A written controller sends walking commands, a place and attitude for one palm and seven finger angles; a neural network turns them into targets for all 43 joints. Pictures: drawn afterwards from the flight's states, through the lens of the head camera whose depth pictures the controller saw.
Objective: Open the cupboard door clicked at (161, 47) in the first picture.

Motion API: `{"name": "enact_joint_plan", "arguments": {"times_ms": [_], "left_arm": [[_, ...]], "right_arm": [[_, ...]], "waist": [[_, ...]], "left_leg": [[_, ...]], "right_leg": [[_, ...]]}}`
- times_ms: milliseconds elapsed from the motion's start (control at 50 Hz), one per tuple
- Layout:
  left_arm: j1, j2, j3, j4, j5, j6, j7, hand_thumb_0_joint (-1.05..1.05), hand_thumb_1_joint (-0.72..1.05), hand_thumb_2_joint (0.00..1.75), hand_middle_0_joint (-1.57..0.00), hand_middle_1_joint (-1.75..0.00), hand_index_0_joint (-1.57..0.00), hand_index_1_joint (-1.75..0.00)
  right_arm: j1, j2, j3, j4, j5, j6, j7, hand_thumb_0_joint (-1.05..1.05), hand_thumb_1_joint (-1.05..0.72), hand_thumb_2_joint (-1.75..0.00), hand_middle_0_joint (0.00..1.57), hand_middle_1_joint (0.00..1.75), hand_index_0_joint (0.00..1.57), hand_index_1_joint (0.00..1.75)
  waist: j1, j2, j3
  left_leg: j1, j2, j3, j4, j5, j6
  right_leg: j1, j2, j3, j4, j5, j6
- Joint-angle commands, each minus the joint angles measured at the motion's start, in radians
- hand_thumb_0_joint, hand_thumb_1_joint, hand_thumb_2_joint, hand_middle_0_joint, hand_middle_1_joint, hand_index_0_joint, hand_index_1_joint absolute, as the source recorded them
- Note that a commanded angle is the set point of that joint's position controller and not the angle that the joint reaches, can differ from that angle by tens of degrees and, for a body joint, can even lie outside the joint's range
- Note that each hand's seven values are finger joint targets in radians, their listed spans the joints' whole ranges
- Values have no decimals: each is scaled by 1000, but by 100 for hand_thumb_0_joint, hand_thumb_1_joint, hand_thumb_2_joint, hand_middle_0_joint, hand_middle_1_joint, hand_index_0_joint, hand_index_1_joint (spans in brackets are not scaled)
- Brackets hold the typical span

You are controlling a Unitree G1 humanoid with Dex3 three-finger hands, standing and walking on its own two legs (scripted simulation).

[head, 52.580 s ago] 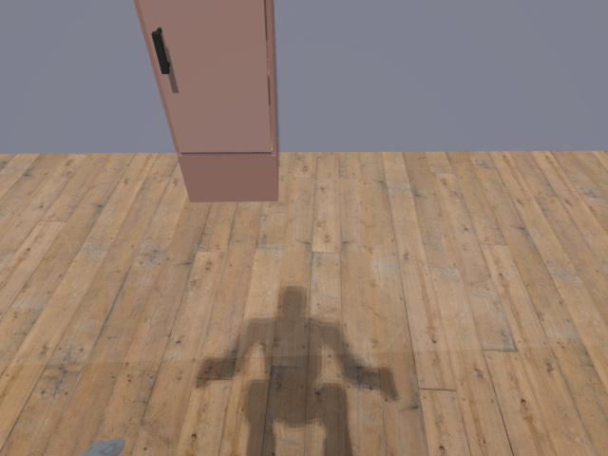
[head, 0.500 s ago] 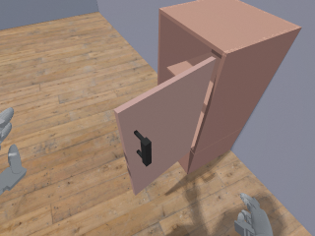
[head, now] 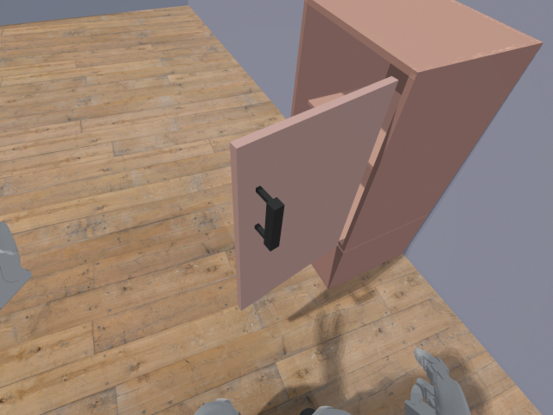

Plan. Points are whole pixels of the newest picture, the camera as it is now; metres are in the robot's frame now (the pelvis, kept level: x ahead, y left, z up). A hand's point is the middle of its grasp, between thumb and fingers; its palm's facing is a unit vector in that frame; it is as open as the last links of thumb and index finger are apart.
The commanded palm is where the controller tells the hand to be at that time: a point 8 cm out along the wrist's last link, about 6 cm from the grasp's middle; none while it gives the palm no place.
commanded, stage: step back with the hand held close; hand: left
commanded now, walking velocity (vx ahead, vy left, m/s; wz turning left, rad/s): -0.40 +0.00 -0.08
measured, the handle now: (266, 218) +0.45 +0.04 -0.02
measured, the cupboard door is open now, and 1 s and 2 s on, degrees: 100 100 100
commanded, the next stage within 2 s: stop stepping back and stand still in 0.42 s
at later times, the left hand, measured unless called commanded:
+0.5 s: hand out of the picture +0.07 +0.27 +0.18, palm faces +0.55 -0.70 -0.47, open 7.4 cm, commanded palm +0.02 +0.29 +0.19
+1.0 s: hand out of the picture +0.04 +0.25 +0.19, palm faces +0.29 -0.78 -0.55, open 7.4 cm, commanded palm -0.01 +0.28 +0.19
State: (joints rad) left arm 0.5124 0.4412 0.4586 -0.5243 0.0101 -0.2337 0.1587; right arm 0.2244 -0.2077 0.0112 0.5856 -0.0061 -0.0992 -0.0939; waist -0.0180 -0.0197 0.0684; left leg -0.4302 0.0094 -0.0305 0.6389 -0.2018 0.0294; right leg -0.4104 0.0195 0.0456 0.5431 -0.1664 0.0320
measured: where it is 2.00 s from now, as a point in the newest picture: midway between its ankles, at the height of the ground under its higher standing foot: outside the picture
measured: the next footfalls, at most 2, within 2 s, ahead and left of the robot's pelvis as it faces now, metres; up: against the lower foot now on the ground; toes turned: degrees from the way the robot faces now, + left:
right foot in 0.46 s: -0.12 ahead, -0.15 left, +0.00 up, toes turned +6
left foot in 0.62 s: -0.06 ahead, +0.09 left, +0.00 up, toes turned +4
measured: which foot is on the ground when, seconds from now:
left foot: down 0.00-0.44, up 0.46-0.60, down 0.62-1.00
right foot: down 0.00-0.20, up 0.22-0.44, down 0.46-0.62, up 0.64-1.00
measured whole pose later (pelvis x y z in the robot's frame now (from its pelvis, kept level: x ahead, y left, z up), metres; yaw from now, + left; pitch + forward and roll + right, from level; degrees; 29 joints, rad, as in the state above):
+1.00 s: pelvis -0.17 -0.01 +0.03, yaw -4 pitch +2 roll -2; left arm 0.69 0.53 0.48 -0.58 -0.04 -0.17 0.15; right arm 0.32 -0.18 0.01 0.62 -0.03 -0.12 -0.08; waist -0.04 -0.06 -0.05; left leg -0.26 0.06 0.13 0.27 -0.09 0.02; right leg -0.25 0.04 -0.14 0.64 -0.48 -0.01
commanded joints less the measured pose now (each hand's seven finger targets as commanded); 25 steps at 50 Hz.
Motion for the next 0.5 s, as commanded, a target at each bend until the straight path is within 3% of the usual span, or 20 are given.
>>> {"name": "enact_joint_plan", "arguments": {"times_ms": [0,60,80,100,120,140,160,180,200,220,260,280,300,360,380,400,420,440,460,480], "left_arm": [[-20,189,157,-180,-4,-70,17,0,90,90,-20,-30,-20,-30],[-14,189,167,-184,-1,-84,14,0,90,90,-20,-30,-20,-30],[-20,180,150,-189,-6,-80,15,0,90,90,-20,-30,-20,-30],[-46,186,136,-214,-16,-76,18,0,90,90,-20,-30,-20,-30],[-65,178,113,-226,-27,-72,17,0,90,90,-20,-30,-20,-30],[-90,177,101,-244,-31,-72,15,0,90,90,-20,-30,-20,-30],[-101,175,101,-252,-34,-77,15,0,90,90,-20,-30,-20,-30],[-104,168,109,-267,-33,-83,16,0,90,90,-20,-30,-20,-30],[-115,176,147,-284,-13,-88,23,0,90,90,-20,-30,-20,-30],[-129,193,165,-298,-9,-77,25,0,90,90,-20,-30,-20,-30],[-180,228,179,-392,-28,-86,25,0,90,90,-20,-30,-20,-30],[-63,206,187,-319,-44,-76,28,0,90,90,-20,-30,-20,-30],[29,195,186,-262,-57,-60,31,0,90,90,-20,-30,-20,-30],[33,165,151,-215,-79,-29,18,0,90,90,-20,-30,-20,-30],[-2,173,151,-196,-84,-39,9,0,90,90,-20,-30,-20,-30],[-58,203,146,-234,-64,-63,5,0,90,90,-20,-30,-20,-30],[-100,228,118,-216,-49,-77,8,0,90,90,-20,-30,-20,-30],[-182,276,127,-204,-34,-82,27,0,90,90,-20,-30,-20,-30],[-211,328,186,-225,-4,-84,39,0,90,90,-20,-30,-20,-30],[-205,203,53,-169,-15,-58,8,0,90,90,-20,-30,-20,-30]], "right_arm": [[-128,-160,-72,-154,3,-66,-7,0,-90,-90,20,30,20,30],[-115,-158,-82,-146,-6,-64,4,0,-90,-90,20,30,20,30],[-93,-143,-81,-131,-3,-56,11,0,-90,-90,20,30,20,30],[-82,-137,-79,-116,-4,-46,16,0,-90,-90,20,30,20,30],[-78,-124,-71,-109,-4,-39,20,0,-90,-90,20,30,20,30],[-77,-138,-70,-109,-4,-34,19,0,-90,-90,20,30,20,30],[-83,-146,-70,-112,-4,-36,10,0,-90,-90,20,30,20,30],[-95,-161,-70,-123,-6,-44,0,0,-90,-90,20,30,20,30],[-151,-185,-82,-135,-15,-59,-8,0,-90,-90,20,30,20,30],[-140,-130,-81,-117,-25,-75,-7,0,-90,-90,20,30,20,30],[-137,-115,-107,-95,-9,-108,11,0,-90,-90,20,30,20,30],[-144,-131,-126,-90,-2,-125,21,0,-90,-90,20,30,20,30],[-152,-128,-126,-98,3,-130,30,0,-90,-90,20,30,20,30],[-174,-109,-90,-114,10,-96,46,0,-90,-90,20,30,20,30],[-177,-105,-85,-107,9,-88,45,0,-90,-90,20,30,20,30],[-155,-96,-85,-92,8,-89,43,0,-90,-90,20,30,20,30],[-148,-81,-77,-70,5,-88,48,0,-90,-90,20,30,20,30],[-184,-87,-62,-51,-26,-85,54,0,-90,-90,20,30,20,30],[-174,-84,-46,-63,-48,-98,53,0,-90,-90,20,30,20,30],[-156,-63,-39,-67,-22,-86,46,0,-90,-90,20,30,20,30]], "waist": [[24,86,-139],[22,13,-102],[16,-69,-108],[6,-114,-112],[-8,-151,-123],[-21,-102,-119],[-23,3,-107],[-20,184,-109],[5,449,-136],[9,398,-186],[32,182,-277],[55,182,-321],[54,215,-320],[32,323,-154],[30,261,-100],[20,87,-46],[20,-180,-35],[45,-223,32],[45,-272,-40],[48,-298,-125]], "left_leg": [[-287,67,-61,-229,-431,57],[-189,11,3,-5,-504,34],[-94,-11,21,82,-448,11],[58,-30,37,138,-347,-18],[172,-36,44,132,-280,-30],[200,-12,6,54,-294,-20],[143,39,-71,-68,-376,8],[-53,151,-202,-266,-557,57],[-372,334,-408,-521,-780,142],[-391,389,-437,-556,-634,172],[-24,319,-237,-357,-256,123],[96,288,-138,-302,-184,97],[104,285,-83,-311,-225,80],[-62,270,54,-361,-318,-13],[-60,228,106,-248,-328,-56],[64,116,150,-15,-302,-98],[127,22,103,391,-221,-126],[-30,13,45,610,-255,-119],[-75,37,20,614,-286,-116],[-108,-4,47,507,-259,-108]], "right_leg": [[331,-11,78,26,20,-30],[104,-104,244,-148,-259,-75],[-9,-145,272,-219,-340,-100],[-157,-179,264,-278,-367,-120],[-245,-176,203,-285,-370,-108],[-284,-136,140,-238,-386,-80],[-268,-80,90,-129,-419,-49],[-123,-3,31,112,-392,-16],[177,118,-53,555,-266,17],[208,119,-7,831,-287,11],[11,75,21,789,-352,-6],[-2,62,-14,708,-364,-9],[30,52,-46,624,-367,-14],[139,32,-102,244,-461,-68],[88,-7,-52,33,-472,-100],[-119,-110,164,-207,-473,-159],[-360,-378,605,-461,-552,-258],[-290,-420,570,-469,-198,-263],[-174,-393,517,-399,111,-266],[83,-254,319,-234,493,-193]]}}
